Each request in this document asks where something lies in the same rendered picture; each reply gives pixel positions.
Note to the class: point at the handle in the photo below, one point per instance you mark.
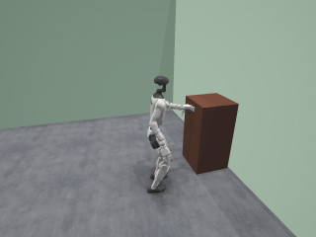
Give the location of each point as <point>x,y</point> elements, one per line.
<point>189,111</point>

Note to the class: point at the robot right hand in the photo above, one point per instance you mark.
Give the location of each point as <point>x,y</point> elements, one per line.
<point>166,152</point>

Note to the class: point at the robot left forearm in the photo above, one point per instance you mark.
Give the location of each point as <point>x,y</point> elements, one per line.
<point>175,106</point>

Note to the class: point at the right robot shin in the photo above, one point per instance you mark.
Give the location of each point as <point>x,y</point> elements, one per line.
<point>159,176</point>

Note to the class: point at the cabinet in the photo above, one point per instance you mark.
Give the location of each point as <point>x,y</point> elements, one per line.
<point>207,144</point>

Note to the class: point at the robot left hand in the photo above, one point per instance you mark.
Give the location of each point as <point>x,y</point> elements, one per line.
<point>187,107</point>

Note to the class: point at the robot right forearm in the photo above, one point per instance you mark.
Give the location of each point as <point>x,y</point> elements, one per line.
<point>158,134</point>

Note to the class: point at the right robot upper arm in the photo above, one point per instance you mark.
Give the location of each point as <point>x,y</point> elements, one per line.
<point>159,107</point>

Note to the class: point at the drawer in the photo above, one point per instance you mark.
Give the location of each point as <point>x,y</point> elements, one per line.
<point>197,113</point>

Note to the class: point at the humanoid robot torso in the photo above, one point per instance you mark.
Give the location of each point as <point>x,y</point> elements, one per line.
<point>160,119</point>

